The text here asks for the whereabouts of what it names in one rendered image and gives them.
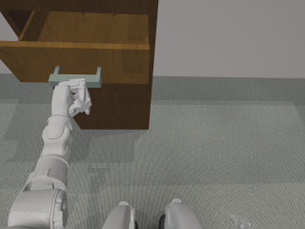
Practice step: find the handle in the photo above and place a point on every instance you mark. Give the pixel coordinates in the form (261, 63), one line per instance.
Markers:
(92, 80)

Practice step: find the cabinet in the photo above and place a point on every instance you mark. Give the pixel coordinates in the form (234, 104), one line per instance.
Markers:
(114, 106)

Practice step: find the robot left shin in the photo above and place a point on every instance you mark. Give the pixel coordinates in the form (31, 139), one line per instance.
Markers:
(124, 203)

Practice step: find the drawer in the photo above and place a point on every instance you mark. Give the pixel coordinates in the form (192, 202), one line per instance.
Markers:
(80, 42)

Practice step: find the robot right hand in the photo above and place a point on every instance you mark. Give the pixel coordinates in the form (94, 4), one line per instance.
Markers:
(240, 222)

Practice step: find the robot left forearm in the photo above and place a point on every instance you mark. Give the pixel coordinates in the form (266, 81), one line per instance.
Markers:
(54, 162)

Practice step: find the robot left upper arm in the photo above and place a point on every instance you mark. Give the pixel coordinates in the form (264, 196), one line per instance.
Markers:
(40, 209)

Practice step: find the robot left hand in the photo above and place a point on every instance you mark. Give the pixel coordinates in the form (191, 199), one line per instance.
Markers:
(62, 98)

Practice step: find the left robot thigh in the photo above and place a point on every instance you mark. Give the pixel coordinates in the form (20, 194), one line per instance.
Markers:
(121, 217)

